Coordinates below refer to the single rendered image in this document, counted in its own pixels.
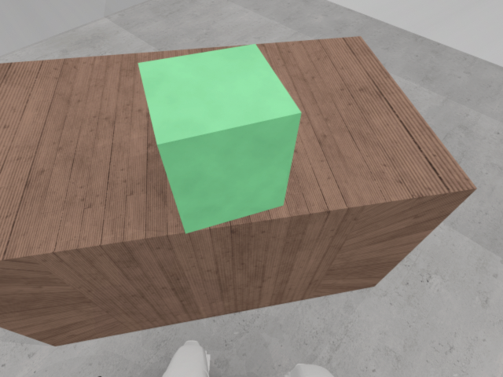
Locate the carton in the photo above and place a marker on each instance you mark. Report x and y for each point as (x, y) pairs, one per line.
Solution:
(226, 130)

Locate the pedestal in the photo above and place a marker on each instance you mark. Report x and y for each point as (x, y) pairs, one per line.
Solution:
(91, 241)

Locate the robot left thigh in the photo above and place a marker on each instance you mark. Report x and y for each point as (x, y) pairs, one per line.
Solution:
(189, 361)

